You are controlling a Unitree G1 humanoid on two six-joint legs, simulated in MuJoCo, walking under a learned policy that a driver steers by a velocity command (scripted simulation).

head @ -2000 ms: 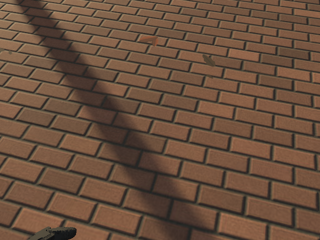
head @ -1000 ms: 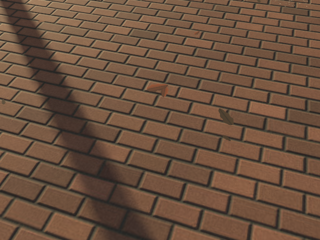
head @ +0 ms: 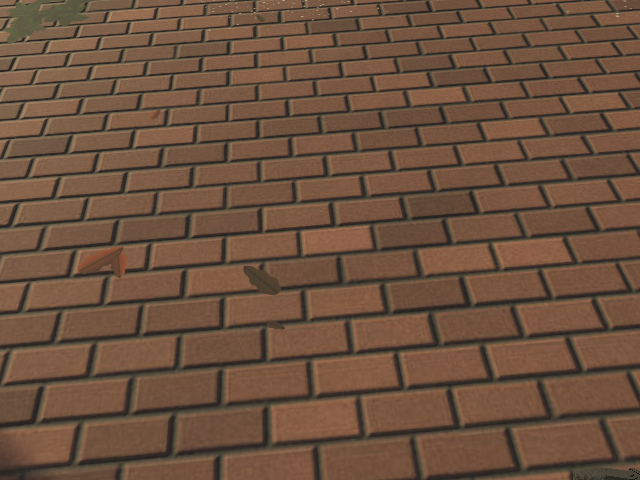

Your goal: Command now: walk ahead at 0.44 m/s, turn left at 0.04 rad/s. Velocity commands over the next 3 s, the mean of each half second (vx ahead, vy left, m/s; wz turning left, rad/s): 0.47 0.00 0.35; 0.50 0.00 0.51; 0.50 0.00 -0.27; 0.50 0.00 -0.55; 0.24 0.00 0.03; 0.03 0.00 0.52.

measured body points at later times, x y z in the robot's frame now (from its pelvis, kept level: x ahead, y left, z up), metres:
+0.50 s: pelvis +0.27 +0.02 -0.02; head +0.31 +0.03 +0.43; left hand +0.48 +0.29 -0.06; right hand +0.31 -0.27 -0.14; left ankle +0.09 +0.12 -0.73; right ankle +0.41 -0.07 -0.74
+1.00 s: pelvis +0.51 +0.15 -0.02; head +0.55 +0.18 +0.42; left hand +0.38 +0.41 -0.15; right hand +0.84 +0.06 -0.09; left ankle +0.57 +0.28 -0.74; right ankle +0.42 -0.07 -0.72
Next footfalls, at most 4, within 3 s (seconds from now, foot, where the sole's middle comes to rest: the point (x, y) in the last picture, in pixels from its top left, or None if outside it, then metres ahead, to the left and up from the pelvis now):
0.04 left None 0.12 0.12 -0.78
0.48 right None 0.45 -0.06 -0.78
0.98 left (226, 431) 0.60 0.31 -0.78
1.52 right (279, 293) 0.97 0.23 -0.78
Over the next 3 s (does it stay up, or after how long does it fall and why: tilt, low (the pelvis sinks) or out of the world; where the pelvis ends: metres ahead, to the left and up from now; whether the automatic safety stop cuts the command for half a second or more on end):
stays up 1.23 0.41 0.01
